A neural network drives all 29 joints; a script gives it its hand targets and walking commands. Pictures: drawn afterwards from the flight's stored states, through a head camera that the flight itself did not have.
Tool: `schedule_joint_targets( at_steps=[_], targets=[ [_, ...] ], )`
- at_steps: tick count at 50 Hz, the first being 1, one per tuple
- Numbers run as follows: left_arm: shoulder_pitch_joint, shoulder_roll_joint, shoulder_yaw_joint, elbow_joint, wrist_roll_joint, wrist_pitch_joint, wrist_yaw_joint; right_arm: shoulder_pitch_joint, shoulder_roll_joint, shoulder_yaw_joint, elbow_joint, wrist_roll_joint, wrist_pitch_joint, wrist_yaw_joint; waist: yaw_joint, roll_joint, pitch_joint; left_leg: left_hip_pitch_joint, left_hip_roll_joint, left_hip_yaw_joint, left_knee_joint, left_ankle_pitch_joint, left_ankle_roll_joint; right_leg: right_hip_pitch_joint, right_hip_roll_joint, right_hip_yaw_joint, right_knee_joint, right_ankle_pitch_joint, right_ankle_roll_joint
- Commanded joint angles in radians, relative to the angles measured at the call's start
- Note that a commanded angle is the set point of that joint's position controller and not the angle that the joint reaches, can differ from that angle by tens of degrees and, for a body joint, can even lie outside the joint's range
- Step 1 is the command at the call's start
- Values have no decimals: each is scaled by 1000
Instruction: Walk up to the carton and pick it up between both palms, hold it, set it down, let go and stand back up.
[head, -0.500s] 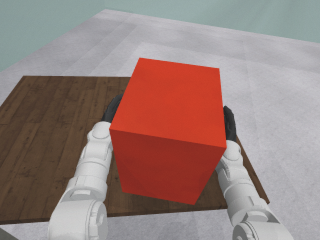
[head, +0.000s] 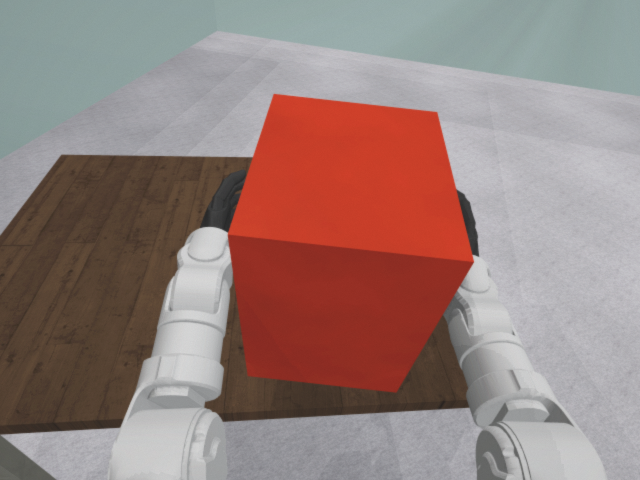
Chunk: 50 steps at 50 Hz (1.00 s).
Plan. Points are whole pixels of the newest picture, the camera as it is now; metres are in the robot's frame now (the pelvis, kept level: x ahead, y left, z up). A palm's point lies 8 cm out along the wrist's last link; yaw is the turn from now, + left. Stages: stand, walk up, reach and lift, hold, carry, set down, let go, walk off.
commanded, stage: reach and lift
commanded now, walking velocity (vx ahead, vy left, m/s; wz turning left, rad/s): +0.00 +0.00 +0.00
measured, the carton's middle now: (337, 250) +0.40 -0.01 +0.10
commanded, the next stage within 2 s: hold in 1.66 s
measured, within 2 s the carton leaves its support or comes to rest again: neither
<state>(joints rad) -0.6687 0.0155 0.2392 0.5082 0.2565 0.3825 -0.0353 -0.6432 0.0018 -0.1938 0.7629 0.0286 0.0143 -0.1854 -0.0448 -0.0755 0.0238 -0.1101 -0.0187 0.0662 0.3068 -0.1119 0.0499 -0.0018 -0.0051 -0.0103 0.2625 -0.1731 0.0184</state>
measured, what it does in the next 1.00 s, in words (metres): stands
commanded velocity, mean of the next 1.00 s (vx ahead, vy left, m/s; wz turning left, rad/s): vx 0.00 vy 0.00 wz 0.00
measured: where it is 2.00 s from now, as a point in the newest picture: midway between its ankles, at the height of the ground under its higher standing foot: outside the picture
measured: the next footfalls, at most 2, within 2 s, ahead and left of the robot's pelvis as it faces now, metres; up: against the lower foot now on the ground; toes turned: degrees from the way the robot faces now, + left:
none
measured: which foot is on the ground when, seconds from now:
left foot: down 0.00-1.00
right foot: down 0.00-1.00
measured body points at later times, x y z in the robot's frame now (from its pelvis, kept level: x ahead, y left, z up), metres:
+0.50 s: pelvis +0.01 -0.02 +0.00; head -0.04 +0.01 +0.45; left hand +0.38 +0.14 +0.18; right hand +0.39 -0.17 +0.19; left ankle +0.04 +0.08 -0.75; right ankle -0.01 -0.13 -0.75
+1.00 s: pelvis -0.01 -0.03 +0.00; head -0.06 -0.01 +0.45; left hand +0.37 +0.14 +0.19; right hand +0.39 -0.17 +0.21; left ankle +0.04 +0.08 -0.75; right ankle -0.01 -0.13 -0.75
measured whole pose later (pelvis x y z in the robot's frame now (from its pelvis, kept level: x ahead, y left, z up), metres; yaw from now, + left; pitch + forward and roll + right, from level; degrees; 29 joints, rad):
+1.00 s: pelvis -0.01 -0.03 +0.00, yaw +2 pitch -6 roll +0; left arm -0.66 0.00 0.30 0.25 0.27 0.69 -0.03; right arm -0.80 -0.06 -0.06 0.71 0.16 0.30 -0.19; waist -0.07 -0.06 -0.03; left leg -0.09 0.00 0.02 0.29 -0.09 0.01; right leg 0.01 0.02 -0.06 0.29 -0.19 -0.02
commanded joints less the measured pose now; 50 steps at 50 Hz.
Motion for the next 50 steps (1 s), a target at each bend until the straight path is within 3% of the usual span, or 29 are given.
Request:
schedule_joint_targets(
  at_steps=[1, 2, 3, 5, 6, 7, 11, 12, 14, 16, 18, 20, 23, 25, 26, 27, 31, 34, 40, 50],
  targets=[
    [-687, -578, -377, -155, -68, -17, -105, -776, 500, 323, -228, 13, -25, 127, -32, 87, -392, 347, 34, -19, 10, 171, -61, -126, 49, -81, -50, 37, 14],
    [-690, -585, -376, -205, -70, -10, -103, -782, 507, 334, -253, 29, -25, 129, -17, 103, -420, 345, 37, -21, 14, 197, -63, -109, 44, -74, -42, 59, 12],
    [-702, -585, -390, -230, -73, 2, -100, -771, 506, 330, -234, 40, -13, 128, -33, 115, -429, 342, 35, -23, 13, 191, -68, -103, 44, -73, -38, 62, 12],
    [-720, -565, -377, -247, -74, 25, -100, -755, 506, 332, -206, 53, 16, 134, -37, 105, -410, 339, 27, -23, 0, 155, -57, -103, 39, -74, -41, 35, 17],
    [-663, -581, -392, -248, -77, 50, -102, -771, 504, 358, -258, 69, 17, 133, -35, 101, -413, 349, 29, -28, 15, 200, -56, -87, 42, -73, -35, 84, 15],
    [-693, -565, -383, -232, -80, 59, -113, -782, 518, 343, -260, 62, 30, 127, -55, 80, -398, 321, 19, -23, 11, 171, -52, -87, 34, -71, -38, 93, 30],
    [-677, -579, -377, -260, -77, 103, -106, -858, 516, 384, -322, 105, 60, 120, -20, 94, -404, 298, 8, -30, 12, 164, -45, -76, 39, -68, -31, 92, 30],
    [-703, -587, -391, -302, -87, 106, -99, -861, 528, 401, -324, 116, 66, 124, -18, 106, -419, 305, 10, -36, 19, 199, -49, -75, 43, -73, -22, 103, 25],
    [-694, -561, -363, -341, -83, 117, -100, -822, 542, 442, -316, 142, 95, 118, -19, 60, -417, 333, 5, -33, 29, 255, -39, -35, 40, -63, -18, 187, 43],
    [-645, -562, -374, -362, -79, 130, -98, -784, 541, 468, -322, 172, 118, 109, -26, 76, -418, 352, 1, -45, 35, 293, -44, -18, 45, -57, -8, 246, 48],
    [-708, -577, -423, -443, -125, 128, -98, -829, 558, 480, -398, 187, 117, 96, -45, 77, -496, 362, -3, -49, 55, 338, -57, -23, 52, -67, 1, 289, 60],
    [-688, -585, -453, -454, -140, 136, -91, -841, 557, 514, -459, 214, 128, 85, -46, 96, -498, 374, -7, -59, 78, 373, -62, -30, 51, -61, 3, 333, 58],
    [-693, -561, -429, -429, -121, 149, -84, -818, 538, 482, -403, 194, 160, 85, -44, 87, -422, 330, -4, -59, 36, 231, -48, -74, 43, -59, -16, 198, 54],
    [-657, -551, -405, -432, -99, 180, -87, -767, 541, 488, -360, 203, 192, 86, -36, 71, -352, 331, 2, -59, 22, 233, -43, -61, 45, -55, -22, 195, 52],
    [-651, -545, -404, -394, -83, 186, -109, -747, 522, 460, -354, 178, 188, 84, -62, 63, -326, 316, 1, -51, 7, 188, -51, -60, 42, -67, -30, 199, 55],
    [-646, -545, -391, -404, -79, 187, -122, -778, 525, 466, -370, 184, 186, 84, -46, 66, -351, 308, -2, -50, 7, 195, -50, -32, 40, -62, -25, 221, 52],
    [-690, -565, -432, -490, -111, 190, -118, -839, 543, 515, -445, 228, 185, 80, -38, 91, -452, 344, -8, -61, 42, 283, -59, -10, 45, -62, -7, 299, 56],
    [-695, -570, -451, -523, -126, 203, -98, -857, 545, 539, -468, 251, 195, 83, -25, 93, -463, 355, -4, -65, 51, 296, -57, -44, 49, -64, -10, 268, 52],
    [-723, -542, -382, -406, -100, 225, -117, -875, 556, 453, -380, 187, 225, 96, -21, 42, -346, 246, -2, -42, -27, 45, -8, -85, 27, -51, -41, 85, 52],
    [-773, -540, -378, -395, -115, 221, -114, -912, 562, 444, -347, 205, 234, 90, -32, 69, -430, 276, -10, -51, 1, 108, -18, -54, 27, -52, -21, 177, 66]
  ],
)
